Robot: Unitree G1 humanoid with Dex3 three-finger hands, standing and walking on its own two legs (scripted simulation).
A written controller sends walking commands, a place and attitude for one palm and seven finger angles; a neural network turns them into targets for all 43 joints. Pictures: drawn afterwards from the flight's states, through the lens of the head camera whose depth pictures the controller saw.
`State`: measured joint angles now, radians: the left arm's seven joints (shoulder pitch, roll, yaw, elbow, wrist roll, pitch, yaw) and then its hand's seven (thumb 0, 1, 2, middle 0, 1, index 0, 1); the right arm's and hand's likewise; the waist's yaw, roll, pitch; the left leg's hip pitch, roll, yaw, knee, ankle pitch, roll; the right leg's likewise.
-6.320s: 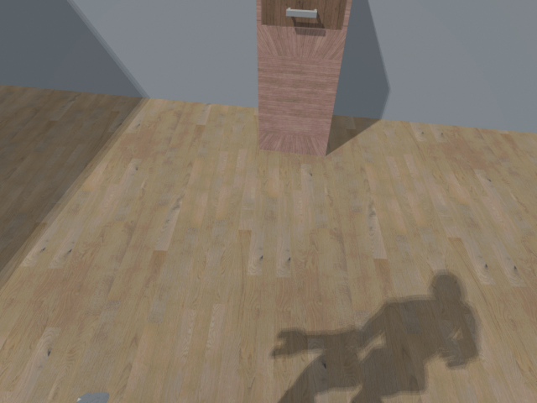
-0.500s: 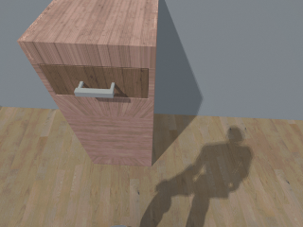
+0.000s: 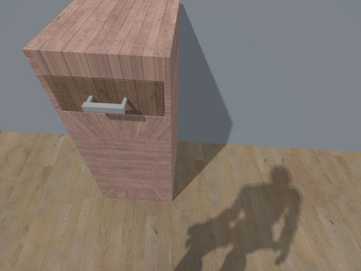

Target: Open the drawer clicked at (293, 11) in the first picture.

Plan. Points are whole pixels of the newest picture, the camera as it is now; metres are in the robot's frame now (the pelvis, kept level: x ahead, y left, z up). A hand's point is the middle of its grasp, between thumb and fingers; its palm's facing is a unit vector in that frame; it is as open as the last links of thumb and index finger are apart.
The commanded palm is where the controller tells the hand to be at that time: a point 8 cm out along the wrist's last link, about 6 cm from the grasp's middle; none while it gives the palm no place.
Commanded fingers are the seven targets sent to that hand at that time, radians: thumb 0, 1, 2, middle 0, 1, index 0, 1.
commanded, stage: come to a stop and stand still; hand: left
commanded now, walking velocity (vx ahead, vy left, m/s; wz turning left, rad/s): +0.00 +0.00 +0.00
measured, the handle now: (106, 103) +0.57 +0.28 +0.01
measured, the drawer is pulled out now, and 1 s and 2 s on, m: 0.00 0.00 0.00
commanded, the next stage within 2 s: look again from close up in 0.42 s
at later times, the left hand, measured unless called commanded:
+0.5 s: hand out of the picture -0.03 +0.17 -0.17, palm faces +0.03 -0.99 -0.15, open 7.4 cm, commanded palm none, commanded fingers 0.00 0.90 0.90 -0.20 -0.30 -0.20 -0.30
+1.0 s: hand out of the picture +0.04 +0.22 -0.17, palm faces +0.00 -0.97 -0.22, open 7.3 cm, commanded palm none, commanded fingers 0.00 0.90 0.90 -0.20 -0.30 -0.20 -0.30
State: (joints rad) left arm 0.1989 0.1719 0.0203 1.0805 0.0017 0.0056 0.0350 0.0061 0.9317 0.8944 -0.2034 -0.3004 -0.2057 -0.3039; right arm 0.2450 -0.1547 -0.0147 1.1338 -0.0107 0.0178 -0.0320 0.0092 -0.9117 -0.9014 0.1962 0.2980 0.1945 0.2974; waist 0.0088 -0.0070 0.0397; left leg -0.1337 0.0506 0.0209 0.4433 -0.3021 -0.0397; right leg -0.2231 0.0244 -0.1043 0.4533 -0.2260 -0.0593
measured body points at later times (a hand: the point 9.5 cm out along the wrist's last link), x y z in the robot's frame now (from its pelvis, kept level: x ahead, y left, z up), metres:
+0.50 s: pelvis +0.00 +0.02 +0.00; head +0.01 +0.02 +0.45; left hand -0.03 +0.22 -0.16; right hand -0.04 -0.18 -0.16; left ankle -0.04 +0.14 -0.74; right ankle +0.01 -0.08 -0.74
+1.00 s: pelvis +0.02 +0.04 +0.00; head +0.02 +0.03 +0.45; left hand +0.04 +0.27 -0.15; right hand +0.00 -0.17 -0.17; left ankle -0.04 +0.14 -0.74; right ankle +0.01 -0.08 -0.74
